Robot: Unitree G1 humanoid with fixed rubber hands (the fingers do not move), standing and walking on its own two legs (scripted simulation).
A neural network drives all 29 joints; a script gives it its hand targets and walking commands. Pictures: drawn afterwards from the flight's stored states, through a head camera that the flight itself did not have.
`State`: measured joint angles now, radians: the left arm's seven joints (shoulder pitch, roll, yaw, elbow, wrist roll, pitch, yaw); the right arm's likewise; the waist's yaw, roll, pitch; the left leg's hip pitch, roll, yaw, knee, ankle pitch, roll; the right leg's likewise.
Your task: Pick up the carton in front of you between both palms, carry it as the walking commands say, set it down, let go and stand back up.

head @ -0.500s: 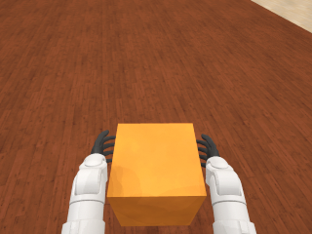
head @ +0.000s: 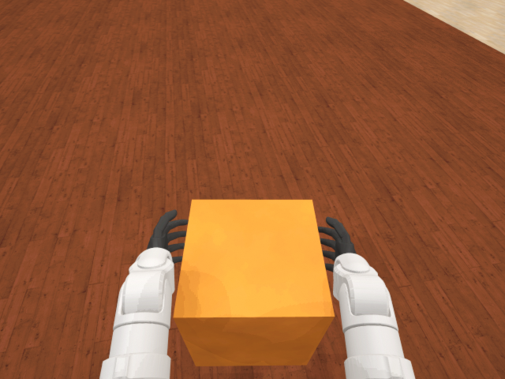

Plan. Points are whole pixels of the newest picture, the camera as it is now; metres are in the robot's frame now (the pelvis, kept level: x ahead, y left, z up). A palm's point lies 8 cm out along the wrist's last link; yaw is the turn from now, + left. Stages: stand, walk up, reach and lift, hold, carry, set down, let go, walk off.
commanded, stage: carry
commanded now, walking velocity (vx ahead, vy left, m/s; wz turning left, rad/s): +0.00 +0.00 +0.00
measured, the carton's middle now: (251, 286) +0.29 +0.00 -0.05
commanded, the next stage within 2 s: hold in 1.12 s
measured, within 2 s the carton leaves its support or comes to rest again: neither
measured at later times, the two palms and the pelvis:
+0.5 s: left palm (166, 256) +0.29 +0.14 +0.05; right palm (350, 262) +0.29 -0.16 +0.04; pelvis +0.00 -0.01 +0.00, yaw +0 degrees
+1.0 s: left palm (172, 255) +0.29 +0.13 +0.05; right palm (355, 261) +0.29 -0.17 +0.04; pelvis +0.00 -0.02 +0.00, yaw +0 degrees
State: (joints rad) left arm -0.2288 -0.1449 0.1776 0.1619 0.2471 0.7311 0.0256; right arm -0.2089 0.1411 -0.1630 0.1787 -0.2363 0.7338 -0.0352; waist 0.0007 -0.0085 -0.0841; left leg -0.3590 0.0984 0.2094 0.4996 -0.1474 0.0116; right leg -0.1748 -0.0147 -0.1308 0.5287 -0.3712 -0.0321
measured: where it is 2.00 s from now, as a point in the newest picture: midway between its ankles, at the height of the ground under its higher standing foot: outside the picture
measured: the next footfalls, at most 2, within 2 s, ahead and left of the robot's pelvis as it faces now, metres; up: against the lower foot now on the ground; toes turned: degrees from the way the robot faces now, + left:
none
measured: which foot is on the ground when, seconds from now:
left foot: down 0.00-1.00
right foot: down 0.00-1.00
